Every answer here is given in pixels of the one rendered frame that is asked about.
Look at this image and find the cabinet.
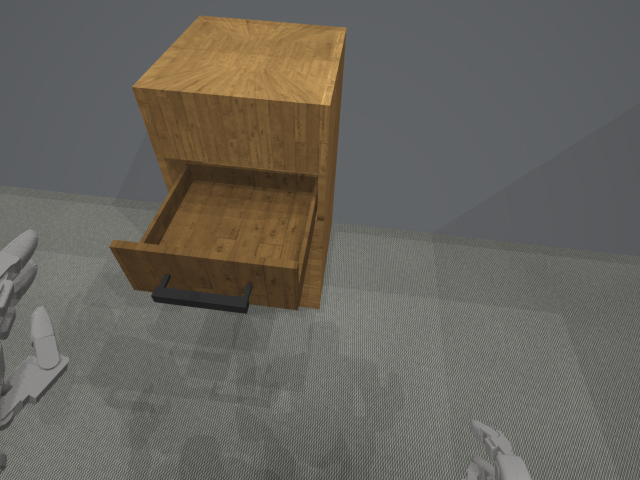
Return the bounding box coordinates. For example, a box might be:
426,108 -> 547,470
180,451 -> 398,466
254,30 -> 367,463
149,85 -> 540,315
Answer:
132,16 -> 347,309

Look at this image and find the left robot hand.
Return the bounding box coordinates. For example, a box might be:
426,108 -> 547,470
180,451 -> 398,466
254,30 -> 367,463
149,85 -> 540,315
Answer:
0,229 -> 69,431

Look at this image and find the right robot hand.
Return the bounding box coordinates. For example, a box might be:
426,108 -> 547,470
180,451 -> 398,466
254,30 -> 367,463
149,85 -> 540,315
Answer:
461,420 -> 532,480

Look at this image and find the handle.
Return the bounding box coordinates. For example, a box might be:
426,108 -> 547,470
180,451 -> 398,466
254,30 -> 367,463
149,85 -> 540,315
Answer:
151,274 -> 252,314

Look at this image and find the drawer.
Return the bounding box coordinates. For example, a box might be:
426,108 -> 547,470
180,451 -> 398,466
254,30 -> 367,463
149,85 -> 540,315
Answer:
109,162 -> 318,310

